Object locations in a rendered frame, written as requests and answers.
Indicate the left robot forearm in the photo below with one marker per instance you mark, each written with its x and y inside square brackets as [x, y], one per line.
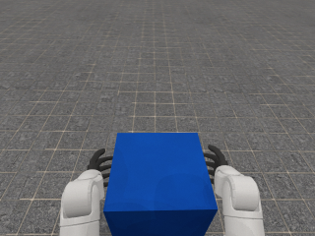
[80, 205]

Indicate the right robot forearm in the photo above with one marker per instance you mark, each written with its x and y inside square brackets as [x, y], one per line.
[241, 203]

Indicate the carton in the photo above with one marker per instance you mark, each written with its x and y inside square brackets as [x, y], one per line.
[159, 185]

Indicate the robot left hand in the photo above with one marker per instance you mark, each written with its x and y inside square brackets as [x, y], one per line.
[95, 163]

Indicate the robot right hand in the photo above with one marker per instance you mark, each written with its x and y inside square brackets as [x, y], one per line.
[218, 158]

